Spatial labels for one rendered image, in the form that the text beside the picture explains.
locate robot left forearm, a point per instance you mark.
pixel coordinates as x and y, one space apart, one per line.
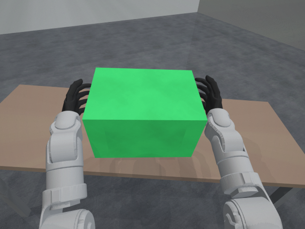
64 165

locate robot right hand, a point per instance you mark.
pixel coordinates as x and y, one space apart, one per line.
212 97

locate left robot upper arm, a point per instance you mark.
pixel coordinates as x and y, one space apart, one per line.
76 219

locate table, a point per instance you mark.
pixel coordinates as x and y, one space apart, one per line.
28 111

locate carton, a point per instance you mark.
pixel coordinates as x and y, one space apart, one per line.
143 113

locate right robot upper arm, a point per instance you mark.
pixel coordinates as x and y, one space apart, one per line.
250 213

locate robot left hand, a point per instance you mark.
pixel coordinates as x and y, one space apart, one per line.
72 102

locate robot right forearm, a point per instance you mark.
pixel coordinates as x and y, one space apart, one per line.
238 178

